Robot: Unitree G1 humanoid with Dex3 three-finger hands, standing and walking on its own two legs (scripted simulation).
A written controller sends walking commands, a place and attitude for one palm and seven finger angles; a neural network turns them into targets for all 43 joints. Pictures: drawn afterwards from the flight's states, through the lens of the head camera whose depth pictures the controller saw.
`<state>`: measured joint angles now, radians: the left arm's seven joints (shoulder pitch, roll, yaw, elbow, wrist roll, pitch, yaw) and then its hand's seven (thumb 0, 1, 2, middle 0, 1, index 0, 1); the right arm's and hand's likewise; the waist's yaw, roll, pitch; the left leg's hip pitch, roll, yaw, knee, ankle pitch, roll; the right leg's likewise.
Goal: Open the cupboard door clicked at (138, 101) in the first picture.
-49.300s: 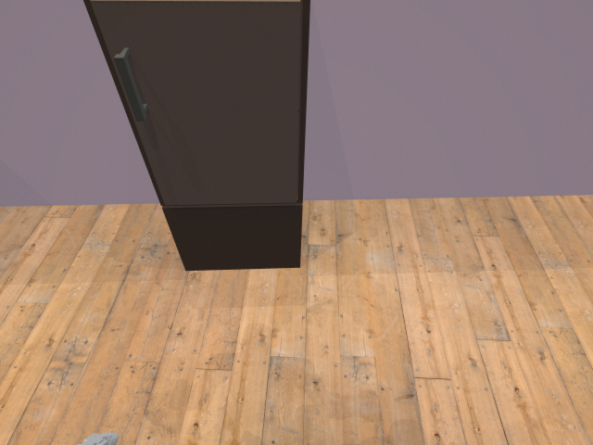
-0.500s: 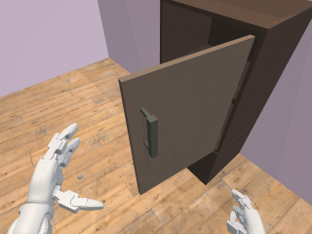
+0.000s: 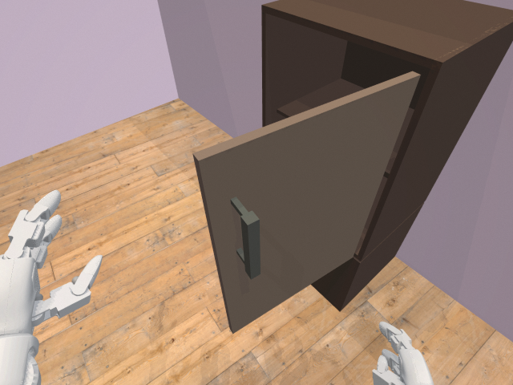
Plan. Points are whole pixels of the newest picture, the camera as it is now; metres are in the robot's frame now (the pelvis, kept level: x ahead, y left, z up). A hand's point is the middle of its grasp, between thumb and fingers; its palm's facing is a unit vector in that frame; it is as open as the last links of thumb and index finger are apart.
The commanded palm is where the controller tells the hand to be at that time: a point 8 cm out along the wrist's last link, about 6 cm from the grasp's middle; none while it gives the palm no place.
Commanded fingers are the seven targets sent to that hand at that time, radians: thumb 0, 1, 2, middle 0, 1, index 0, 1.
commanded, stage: draw the hand back to the body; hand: left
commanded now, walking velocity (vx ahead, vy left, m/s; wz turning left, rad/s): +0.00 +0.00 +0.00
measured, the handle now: (245, 239) +0.33 +0.07 +0.06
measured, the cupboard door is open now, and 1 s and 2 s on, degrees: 82 82 82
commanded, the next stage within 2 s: step back with the hand held close in 0.46 s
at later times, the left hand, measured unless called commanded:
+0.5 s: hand (72, 278) +0.19 +0.25 +0.15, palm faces +0.44 -0.81 -0.40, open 7.4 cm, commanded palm +0.14 +0.29 +0.17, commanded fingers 0.00 0.90 0.90 -0.20 -0.30 -0.20 -0.30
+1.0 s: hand (48, 301) +0.16 +0.26 +0.15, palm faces +0.31 -0.80 -0.51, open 7.4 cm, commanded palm +0.10 +0.30 +0.17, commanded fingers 0.00 0.90 0.90 -0.20 -0.30 -0.20 -0.30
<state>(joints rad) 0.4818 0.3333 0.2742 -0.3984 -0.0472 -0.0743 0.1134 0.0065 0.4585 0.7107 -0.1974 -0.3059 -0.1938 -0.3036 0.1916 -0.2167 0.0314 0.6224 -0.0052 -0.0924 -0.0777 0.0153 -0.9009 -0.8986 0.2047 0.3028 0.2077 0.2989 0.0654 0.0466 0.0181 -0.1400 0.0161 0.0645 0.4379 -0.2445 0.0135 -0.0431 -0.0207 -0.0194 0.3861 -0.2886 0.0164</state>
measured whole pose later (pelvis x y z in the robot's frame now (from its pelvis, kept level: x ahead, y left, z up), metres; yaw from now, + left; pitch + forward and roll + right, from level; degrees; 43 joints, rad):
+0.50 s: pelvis +0.00 -0.01 +0.00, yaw +0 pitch -4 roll +0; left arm 0.47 0.34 0.32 -0.39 -0.06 -0.08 0.11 0.02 0.89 0.90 -0.21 -0.31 -0.21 -0.30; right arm 0.19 -0.22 0.01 0.64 0.00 -0.09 -0.08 0.02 -0.90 -0.90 0.20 0.30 0.21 0.30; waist 0.07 0.05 0.03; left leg -0.12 0.04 0.06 0.42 -0.23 0.00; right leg -0.02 0.00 -0.02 0.37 -0.28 0.00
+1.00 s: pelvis -0.05 +0.01 +0.00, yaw -2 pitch +0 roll -1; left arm 0.56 0.44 0.40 -0.51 -0.05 -0.15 0.12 0.02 0.89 0.90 -0.22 -0.31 -0.22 -0.30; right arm 0.17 -0.23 -0.02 0.54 0.02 0.01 -0.09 0.01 -0.90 -0.90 0.20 0.30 0.21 0.30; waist 0.00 0.01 0.06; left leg -0.30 0.04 0.10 0.49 -0.19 0.03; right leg -0.22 0.00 0.02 0.45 -0.22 0.03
